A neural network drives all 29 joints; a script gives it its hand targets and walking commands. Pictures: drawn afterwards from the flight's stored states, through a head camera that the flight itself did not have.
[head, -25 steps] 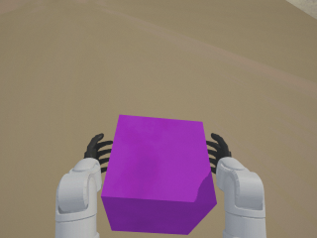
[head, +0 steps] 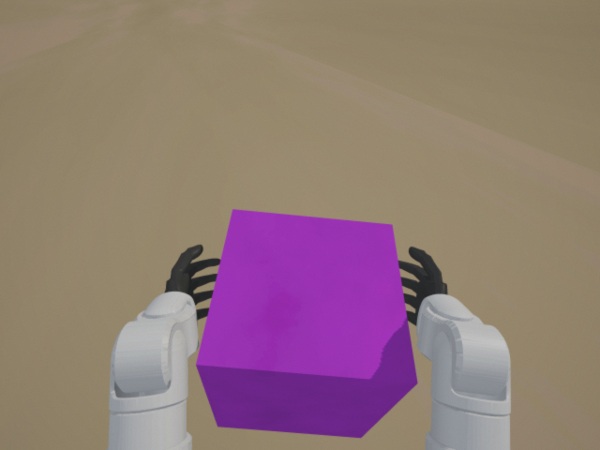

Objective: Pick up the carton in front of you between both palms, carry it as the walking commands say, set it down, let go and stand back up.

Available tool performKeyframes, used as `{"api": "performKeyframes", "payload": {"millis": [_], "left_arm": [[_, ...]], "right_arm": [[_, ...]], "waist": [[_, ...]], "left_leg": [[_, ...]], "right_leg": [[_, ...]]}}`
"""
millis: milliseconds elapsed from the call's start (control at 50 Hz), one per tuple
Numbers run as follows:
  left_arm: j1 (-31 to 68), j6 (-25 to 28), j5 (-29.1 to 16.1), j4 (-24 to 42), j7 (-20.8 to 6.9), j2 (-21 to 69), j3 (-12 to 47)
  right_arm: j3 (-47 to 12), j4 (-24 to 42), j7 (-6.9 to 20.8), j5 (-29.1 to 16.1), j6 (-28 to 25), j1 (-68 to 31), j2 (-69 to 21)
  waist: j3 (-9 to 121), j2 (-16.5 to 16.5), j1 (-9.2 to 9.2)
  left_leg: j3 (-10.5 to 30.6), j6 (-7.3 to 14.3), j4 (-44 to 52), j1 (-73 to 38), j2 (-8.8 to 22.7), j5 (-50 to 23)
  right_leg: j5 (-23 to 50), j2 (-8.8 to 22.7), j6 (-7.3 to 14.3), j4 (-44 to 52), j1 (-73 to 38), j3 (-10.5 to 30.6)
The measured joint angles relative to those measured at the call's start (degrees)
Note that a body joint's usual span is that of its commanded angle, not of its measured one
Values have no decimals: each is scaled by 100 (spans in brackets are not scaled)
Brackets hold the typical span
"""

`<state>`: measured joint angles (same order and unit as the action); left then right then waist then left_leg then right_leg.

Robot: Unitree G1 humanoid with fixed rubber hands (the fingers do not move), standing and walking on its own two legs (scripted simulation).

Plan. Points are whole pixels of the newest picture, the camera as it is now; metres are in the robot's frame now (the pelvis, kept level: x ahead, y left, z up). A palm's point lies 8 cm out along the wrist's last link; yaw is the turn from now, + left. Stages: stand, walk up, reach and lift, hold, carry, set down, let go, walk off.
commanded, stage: carry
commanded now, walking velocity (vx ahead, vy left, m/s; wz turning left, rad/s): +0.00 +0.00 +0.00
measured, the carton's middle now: (300, 330) +0.27 +0.01 -0.01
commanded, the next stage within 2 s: hold in 1.86 s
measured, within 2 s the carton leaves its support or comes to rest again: neither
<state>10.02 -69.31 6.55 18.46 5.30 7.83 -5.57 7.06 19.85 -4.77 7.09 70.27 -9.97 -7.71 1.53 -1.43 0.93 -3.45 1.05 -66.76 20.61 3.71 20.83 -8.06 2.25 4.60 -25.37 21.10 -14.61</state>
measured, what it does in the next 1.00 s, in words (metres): walks ahead: left foot, then right foot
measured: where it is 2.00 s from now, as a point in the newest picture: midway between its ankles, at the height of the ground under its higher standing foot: outside the picture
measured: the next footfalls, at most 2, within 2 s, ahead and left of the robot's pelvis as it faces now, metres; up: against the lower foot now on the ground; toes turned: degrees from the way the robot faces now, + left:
left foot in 0.28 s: +0.32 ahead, +0.10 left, +0.00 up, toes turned -13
right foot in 0.46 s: +0.18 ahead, -0.10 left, +0.00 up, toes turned -7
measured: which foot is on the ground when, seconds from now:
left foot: up 0.00-0.26, down 0.28-1.00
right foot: down 0.00-0.34, up 0.36-0.44, down 0.46-1.00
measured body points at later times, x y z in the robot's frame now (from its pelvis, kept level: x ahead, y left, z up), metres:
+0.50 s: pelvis +0.24 +0.03 +0.00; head +0.25 +0.04 +0.45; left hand +0.53 +0.16 +0.07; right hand +0.52 -0.14 +0.07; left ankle +0.29 +0.11 -0.74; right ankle +0.15 -0.09 -0.74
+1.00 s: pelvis +0.27 +0.01 -0.01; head +0.26 +0.00 +0.44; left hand +0.56 +0.14 +0.07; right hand +0.54 -0.16 +0.07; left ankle +0.29 +0.11 -0.74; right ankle +0.15 -0.09 -0.74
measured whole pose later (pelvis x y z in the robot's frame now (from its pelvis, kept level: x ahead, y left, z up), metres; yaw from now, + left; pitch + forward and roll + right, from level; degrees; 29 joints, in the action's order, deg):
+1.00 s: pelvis +0.27 +0.01 -0.01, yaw -4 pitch +4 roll +1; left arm 8.4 -67.2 7.7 15.8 4.5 7.6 -5.9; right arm 5.7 15.0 -4.2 8.0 66.8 -9.0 -7.6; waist 7.5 0.8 0.1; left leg -12.4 1.1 -31.4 19.7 3.7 15.3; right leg -24.5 3.2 -1.1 -27.8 6.4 -6.8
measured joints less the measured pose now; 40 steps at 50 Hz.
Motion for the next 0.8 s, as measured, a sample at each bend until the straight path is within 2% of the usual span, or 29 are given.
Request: {"api": "performKeyframes", "payload": {"millis": [60,140,220,280,300,320,360,420,480,600,800], "left_arm": [[-85,101,-26,141,-1,-12,-32],[-157,200,-61,345,-18,-21,-52],[-153,162,-63,507,-44,-21,-11],[-137,73,-24,523,-67,-19,9],[-122,44,-8,494,-75,-20,-7],[-78,13,9,424,-77,-19,-52],[-19,-48,57,273,-77,-14,-145],[-27,-77,105,111,-78,-15,-167],[-54,-39,104,102,-66,-14,-123],[-28,0,71,237,-46,-10,-73],[-98,-6,60,80,-47,-19,-42]], "right_arm": [[-83,16,1,-1,-115,-16,-6],[-188,159,2,10,-226,15,-5],[-205,398,-16,-12,-179,73,3],[-182,434,-20,-23,-85,67,4],[-188,383,-27,-19,-71,52,0],[-187,265,-29,-8,-82,12,-4],[-154,-35,-15,-2,-98,-106,-22],[-120,-284,-4,-7,-116,-132,-29],[-112,-265,0,-29,-166,-69,-18],[-98,-54,1,-51,-193,-41,-12],[-113,-138,4,-7,-122,28,-1]], "waist": [[-89,65,6],[-79,65,-34],[16,31,-106],[150,26,-125],[216,73,-125],[260,206,-129],[271,393,-124],[229,414,-115],[182,406,-123],[385,281,-112],[552,192,-104]], "left_leg": [[-116,-24,663,706,56,-277],[-241,-138,2151,1080,73,-675],[-464,-196,3291,994,9,-1491],[-735,-210,4157,524,-61,-2355],[-807,-59,4291,319,-91,-2208],[-872,118,4244,236,-163,-1847],[-963,301,4083,187,-235,-1412],[-984,285,4150,54,-212,-1314],[-970,247,4133,-74,-232,-1166],[-964,174,3796,-47,-162,-794],[-917,45,3542,-72,-42,-759]], "right_leg": [[-25,6,-16,506,-476,85],[-214,26,-124,840,-1007,197],[-617,19,-288,843,-1495,238],[-1160,17,-446,439,-1757,292],[-1407,53,-505,177,-1771,332],[-1613,167,-565,-162,-1694,381],[-1776,282,-659,-810,-1424,620],[-1971,225,-683,-661,-1175,843],[-1071,261,-688,-100,-1230,830],[-1465,237,-707,-189,-1323,829],[-1363,151,-687,-263,-1427,804]]}}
